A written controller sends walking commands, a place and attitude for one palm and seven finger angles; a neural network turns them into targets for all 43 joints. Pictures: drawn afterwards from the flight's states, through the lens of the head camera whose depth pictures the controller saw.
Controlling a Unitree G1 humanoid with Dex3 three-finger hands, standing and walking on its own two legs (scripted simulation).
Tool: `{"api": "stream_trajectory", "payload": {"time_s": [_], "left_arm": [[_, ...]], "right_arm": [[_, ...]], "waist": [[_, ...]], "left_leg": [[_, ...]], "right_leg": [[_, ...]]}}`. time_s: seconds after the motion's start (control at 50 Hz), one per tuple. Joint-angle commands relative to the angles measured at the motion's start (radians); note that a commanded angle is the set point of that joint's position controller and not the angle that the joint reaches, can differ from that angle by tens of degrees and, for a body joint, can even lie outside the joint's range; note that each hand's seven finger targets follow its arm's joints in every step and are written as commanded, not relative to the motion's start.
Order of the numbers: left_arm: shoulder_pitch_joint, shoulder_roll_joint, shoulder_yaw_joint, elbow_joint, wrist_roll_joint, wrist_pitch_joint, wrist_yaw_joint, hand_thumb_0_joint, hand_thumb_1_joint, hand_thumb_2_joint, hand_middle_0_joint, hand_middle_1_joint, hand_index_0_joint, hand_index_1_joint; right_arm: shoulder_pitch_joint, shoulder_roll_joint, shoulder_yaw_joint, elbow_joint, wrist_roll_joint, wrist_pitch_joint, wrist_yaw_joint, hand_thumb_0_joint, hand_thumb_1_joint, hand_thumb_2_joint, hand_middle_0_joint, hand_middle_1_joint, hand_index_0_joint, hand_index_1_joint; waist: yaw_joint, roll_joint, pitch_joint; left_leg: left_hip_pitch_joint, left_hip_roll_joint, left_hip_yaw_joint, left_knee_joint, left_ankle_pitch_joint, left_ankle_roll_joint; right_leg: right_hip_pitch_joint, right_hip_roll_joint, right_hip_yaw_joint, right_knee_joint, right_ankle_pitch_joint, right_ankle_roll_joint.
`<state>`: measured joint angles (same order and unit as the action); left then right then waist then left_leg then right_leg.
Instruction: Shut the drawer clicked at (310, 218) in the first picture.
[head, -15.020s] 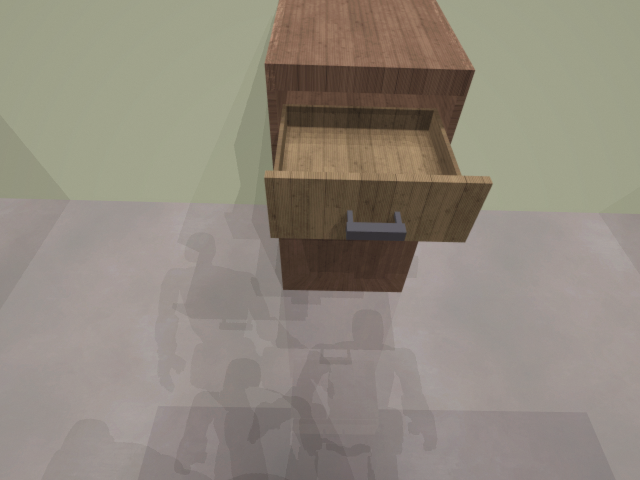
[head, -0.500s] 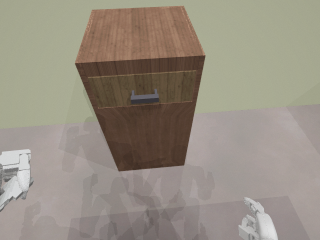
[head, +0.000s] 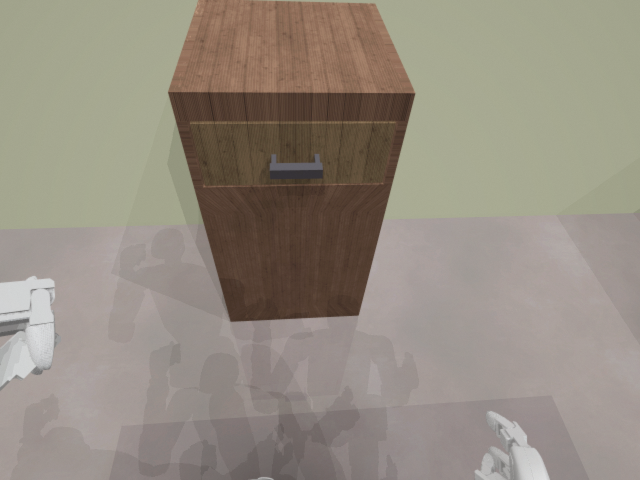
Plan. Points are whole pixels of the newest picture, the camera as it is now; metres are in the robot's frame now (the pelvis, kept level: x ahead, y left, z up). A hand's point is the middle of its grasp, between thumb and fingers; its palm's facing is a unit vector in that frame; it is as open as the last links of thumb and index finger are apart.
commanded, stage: step back with the hand held close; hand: left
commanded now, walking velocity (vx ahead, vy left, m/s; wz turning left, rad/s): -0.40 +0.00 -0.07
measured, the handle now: (295, 164) +0.70 +0.06 -0.05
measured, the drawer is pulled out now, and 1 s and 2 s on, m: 0.00 0.00 0.00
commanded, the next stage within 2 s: stop stepping back and stand still in 0.52 s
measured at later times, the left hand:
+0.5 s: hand out of the picture +0.13 +0.28 +0.18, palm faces +0.38 -0.80 -0.46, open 3.2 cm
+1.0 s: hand out of the picture +0.02 +0.27 +0.18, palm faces +0.21 -0.86 -0.46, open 3.2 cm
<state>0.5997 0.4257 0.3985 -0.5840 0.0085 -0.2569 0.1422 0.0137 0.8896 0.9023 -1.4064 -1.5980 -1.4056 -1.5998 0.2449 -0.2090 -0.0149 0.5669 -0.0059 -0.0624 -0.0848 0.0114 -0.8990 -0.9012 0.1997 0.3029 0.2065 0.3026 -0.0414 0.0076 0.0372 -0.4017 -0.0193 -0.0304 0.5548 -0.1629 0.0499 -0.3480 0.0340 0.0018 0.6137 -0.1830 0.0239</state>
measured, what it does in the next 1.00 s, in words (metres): walks backwards: right foot, then right foot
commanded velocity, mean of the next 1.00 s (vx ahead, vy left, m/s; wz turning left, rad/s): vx -0.14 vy -0.01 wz -0.05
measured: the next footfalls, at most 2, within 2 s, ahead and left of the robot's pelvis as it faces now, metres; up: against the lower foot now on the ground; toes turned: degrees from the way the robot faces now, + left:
right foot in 0.62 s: -0.19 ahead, -0.12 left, +0.00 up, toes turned -2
right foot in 0.88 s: -0.13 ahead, -0.05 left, +0.01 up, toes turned -15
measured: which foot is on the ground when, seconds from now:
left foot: down 0.00-0.88, up 0.90-1.00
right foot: down 0.00-0.34, up 0.36-0.60, down 0.62-0.72, up 0.74-0.86, down 0.88-1.00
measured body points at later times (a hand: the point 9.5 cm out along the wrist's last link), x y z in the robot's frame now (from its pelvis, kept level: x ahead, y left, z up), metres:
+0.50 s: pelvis -0.07 +0.03 +0.01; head -0.04 +0.06 +0.45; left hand +0.10 +0.32 +0.21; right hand +0.12 -0.20 -0.06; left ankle +0.08 +0.09 -0.73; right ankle -0.17 -0.12 -0.67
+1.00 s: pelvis -0.17 +0.05 +0.00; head -0.18 +0.09 +0.45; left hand +0.01 +0.31 +0.20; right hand -0.06 -0.21 -0.07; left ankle -0.11 +0.14 -0.65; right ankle -0.17 -0.04 -0.73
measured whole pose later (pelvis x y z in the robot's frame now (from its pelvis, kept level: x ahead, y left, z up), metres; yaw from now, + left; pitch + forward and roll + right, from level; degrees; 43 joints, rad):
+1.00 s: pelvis -0.17 +0.05 +0.00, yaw -7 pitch +1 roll +1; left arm 0.73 0.45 0.41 -0.70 -0.05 -0.19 0.10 0.01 0.89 0.90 -1.41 -1.60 -1.41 -1.60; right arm 0.27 -0.20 -0.01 0.64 -0.02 -0.05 -0.05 0.01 -0.90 -0.90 0.20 0.30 0.21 0.30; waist 0.00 -0.10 -0.07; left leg -0.63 -0.02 0.08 1.12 -0.31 -0.03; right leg -0.29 0.00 -0.06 0.56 -0.32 -0.06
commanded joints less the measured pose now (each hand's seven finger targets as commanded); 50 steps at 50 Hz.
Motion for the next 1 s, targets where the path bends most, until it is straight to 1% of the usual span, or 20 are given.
{"api": "stream_trajectory", "payload": {"time_s": [0.0,0.06,0.12,0.26,0.34,0.44,0.52,0.58,0.6,0.66,0.68,0.7,0.74,0.8,0.84,0.86,0.88,0.9,0.92,0.98], "left_arm": [[0.041,0.140,0.162,-0.178,0.005,-0.075,0.008,0.000,0.900,0.900,-1.400,-1.600,-1.400,-1.600],[0.027,0.143,0.139,-0.205,-0.033,-0.084,-0.002,0.000,0.900,0.900,-1.400,-1.600,-1.400,-1.600],[0.028,0.148,0.115,-0.213,-0.049,-0.089,-0.004,0.000,0.900,0.900,-1.400,-1.600,-1.400,-1.600],[0.009,0.186,0.158,-0.229,-0.053,-0.115,0.016,0.000,0.900,0.900,-1.400,-1.600,-1.400,-1.600],[-0.009,0.145,0.160,-0.208,-0.028,-0.111,0.000,0.000,0.900,0.900,-1.400,-1.600,-1.400,-1.600],[0.039,0.113,0.101,-0.221,-0.059,-0.070,0.001,0.000,0.900,0.900,-1.400,-1.600,-1.400,-1.600],[0.005,0.123,0.072,-0.274,-0.085,-0.073,-0.001,0.000,0.900,0.900,-1.400,-1.600,-1.400,-1.600],[-0.117,0.175,0.084,-0.285,-0.072,-0.107,0.007,0.000,0.900,0.900,-1.400,-1.600,-1.400,-1.600],[-0.161,0.226,0.121,-0.292,-0.066,-0.115,0.015,0.000,0.900,0.900,-1.400,-1.600,-1.400,-1.600],[-0.202,0.173,0.082,-0.238,-0.057,-0.061,-0.011,0.000,0.900,0.900,-1.400,-1.600,-1.400,-1.600],[-0.156,0.128,0.066,-0.203,-0.061,-0.027,-0.020,0.000,0.900,0.900,-1.400,-1.600,-1.400,-1.600],[-0.118,0.144,0.087,-0.202,-0.068,-0.022,-0.020,0.000,0.900,0.900,-1.400,-1.600,-1.400,-1.600],[-0.068,0.160,0.132,-0.196,-0.080,-0.017,-0.007,0.000,0.900,0.900,-1.400,-1.600,-1.400,-1.600],[0.106,0.155,0.158,-0.199,-0.083,0.004,-0.005,0.000,0.900,0.900,-1.400,-1.600,-1.400,-1.600],[0.197,0.167,0.162,-0.240,-0.075,0.018,-0.007,0.000,0.900,0.900,-1.400,-1.600,-1.400,-1.600],[0.194,0.167,0.161,-0.291,-0.079,0.028,-0.011,0.000,0.900,0.900,-1.400,-1.600,-1.400,-1.600],[0.122,0.166,0.127,-0.375,-0.070,0.029,-0.020,0.000,0.900,0.900,-1.400,-1.600,-1.400,-1.600],[0.038,0.211,0.175,-0.386,-0.062,0.030,-0.024,0.000,0.900,0.900,-1.400,-1.600,-1.400,-1.600],[-0.011,0.202,0.175,-0.299,-0.072,0.037,-0.020,0.000,0.900,0.900,-1.400,-1.600,-1.400,-1.600],[-0.051,0.150,0.123,-0.146,-0.040,0.028,0.002,0.000,0.900,0.900,-1.400,-1.600,-1.400,-1.600]], "right_arm": [[-0.167,-0.148,-0.066,-0.176,0.003,-0.087,-0.008,0.000,-0.900,-0.900,0.200,0.300,0.200,0.300],[-0.129,-0.130,-0.062,-0.138,-0.005,-0.083,0.011,0.000,-0.900,-0.900,0.200,0.300,0.200,0.300],[-0.123,-0.125,-0.074,-0.116,0.009,-0.078,0.013,0.000,-0.900,-0.900,0.200,0.300,0.200,0.300],[-0.162,-0.127,-0.065,-0.122,0.002,-0.063,-0.007,0.000,-0.900,-0.900,0.200,0.300,0.200,0.300],[-0.174,-0.153,-0.065,-0.140,-0.017,-0.092,-0.016,0.000,-0.900,-0.900,0.200,0.300,0.200,0.300],[-0.159,-0.119,-0.071,-0.111,-0.014,-0.111,0.026,0.000,-0.900,-0.900,0.200,0.300,0.200,0.300],[-0.126,-0.100,-0.057,-0.072,-0.027,-0.107,0.037,0.000,-0.900,-0.900,0.200,0.300,0.200,0.300],[-0.097,-0.075,-0.040,-0.035,-0.022,-0.081,0.025,0.000,-0.900,-0.900,0.200,0.300,0.200,0.300],[-0.124,-0.072,-0.027,-0.047,-0.030,-0.089,0.012,0.000,-0.900,-0.900,0.200,0.300,0.200,0.300],[-0.136,-0.114,-0.043,-0.079,-0.002,-0.118,-0.016,0.000,-0.900,-0.900,0.200,0.300,0.200,0.300],[-0.149,-0.121,-0.039,-0.100,0.004,-0.118,-0.022,0.000,-0.900,-0.900,0.200,0.300,0.200,0.300],[-0.160,-0.130,-0.037,-0.110,0.001,-0.124,-0.012,0.000,-0.900,-0.900,0.200,0.300,0.200,0.300],[-0.180,-0.122,-0.022,-0.125,-0.009,-0.124,0.001,0.000,-0.900,-0.900,0.200,0.300,0.200,0.300],[-0.179,-0.105,-0.017,-0.144,-0.026,-0.100,0.022,0.000,-0.900,-0.900,0.200,0.300,0.200,0.300],[-0.182,-0.100,-0.026,-0.156,-0.009,-0.072,0.030,0.000,-0.900,-0.900,0.200,0.300,0.200,0.300],[-0.155,-0.102,-0.040,-0.146,-0.005,-0.054,0.032,0.000,-0.900,-0.900,0.200,0.300,0.200,0.300],[-0.148,-0.110,-0.043,-0.120,-0.013,-0.029,0.034,0.000,-0.900,-0.900,0.200,0.300,0.200,0.300],[-0.129,-0.107,-0.042,-0.096,-0.031,-0.023,0.039,0.000,-0.900,-0.900,0.200,0.300,0.200,0.300],[-0.158,-0.063,-0.026,-0.111,-0.001,-0.036,0.038,0.000,-0.900,-0.900,0.200,0.300,0.200,0.300],[-0.120,-0.094,-0.031,-0.096,-0.011,-0.069,-0.010,0.000,-0.900,-0.900,0.200,0.300,0.200,0.300]], "waist": [[0.049,0.096,-0.075],[0.020,-0.034,-0.105],[0.016,-0.087,-0.254],[0.009,0.027,-0.086],[0.031,0.268,-0.117],[0.061,0.175,-0.202],[0.056,0.193,-0.248],[0.020,-0.105,-0.173],[0.032,-0.103,-0.150],[0.006,-0.144,-0.219],[0.020,0.048,-0.214],[0.033,0.239,-0.247],[0.055,0.265,-0.168],[0.079,0.239,-0.171],[0.074,0.004,-0.136],[0.063,-0.264,-0.106],[0.042,-0.262,-0.050],[0.011,-0.196,-0.079],[0.004,-0.254,-0.060],[0.003,-0.106,0.022]], "left_leg": [[-0.427,0.173,-0.148,-0.260,-0.467,0.089],[-0.061,0.058,-0.031,-0.064,-0.128,0.003],[0.217,0.036,0.023,0.013,0.089,-0.022],[0.137,0.084,-0.088,-0.082,-0.250,-0.006],[-0.346,0.355,-0.390,-0.541,-0.645,0.127],[0.005,0.263,-0.152,-0.421,-0.336,0.043],[0.268,0.244,-0.063,-0.354,-0.145,-0.055],[0.389,0.104,0.015,0.161,-0.026,-0.080],[0.328,0.092,0.022,0.233,-0.088,-0.079],[0.441,0.070,0.061,-0.035,0.181,-0.050],[0.487,0.122,-0.016,-0.130,0.294,-0.027],[0.465,0.223,-0.187,-0.288,0.151,0.011],[0.131,0.273,-0.276,-0.574,-0.599,-0.065],[-0.038,0.194,-0.058,-0.539,-0.524,-0.157],[-0.053,0.031,0.173,-0.017,-0.368,-0.122],[0.052,-0.063,0.142,0.453,-0.298,-0.108],[-0.075,-0.063,0.077,0.716,-0.230,-0.095],[-0.106,-0.021,0.068,0.827,-0.148,-0.094],[-0.174,0.034,0.015,0.798,-0.164,-0.088],[0.000,0.103,0.071,0.422,-0.220,-0.042]], "right_leg": [[0.422,0.007,0.082,0.029,0.079,-0.009],[0.111,-0.129,0.211,-0.189,0.241,-0.072],[0.012,-0.137,0.148,-0.229,0.274,-0.052],[-0.170,-0.079,0.113,-0.293,-0.277,-0.060],[0.314,0.110,0.035,0.350,-0.176,-0.007],[0.143,0.078,-0.020,0.226,-0.346,-0.043],[0.093,0.016,-0.022,-0.243,-0.348,-0.063],[-0.227,-0.304,0.314,-0.503,-0.057,-0.165],[-0.201,-0.359,0.282,-0.455,0.140,-0.190],[-0.073,-0.123,0.001,-0.159,0.193,-0.047],[-0.086,-0.020,-0.045,-0.031,0.042,-0.003],[-0.075,0.042,-0.029,0.102,-0.294,-0.003],[0.108,0.092,-0.030,0.257,-0.462,-0.049],[0.311,0.111,-0.129,0.087,-0.400,-0.072],[0.189,-0.059,0.009,-0.264,-0.399,-0.109],[-0.173,-0.278,0.281,-0.510,-0.523,-0.154],[-0.290,-0.389,0.400,-0.557,-0.588,-0.187],[-0.339,-0.378,0.267,-0.475,-0.484,-0.199],[-0.286,-0.359,0.327,-0.517,-0.719,-0.209],[-0.307,-0.274,0.171,-0.437,-0.641,-0.155]]}}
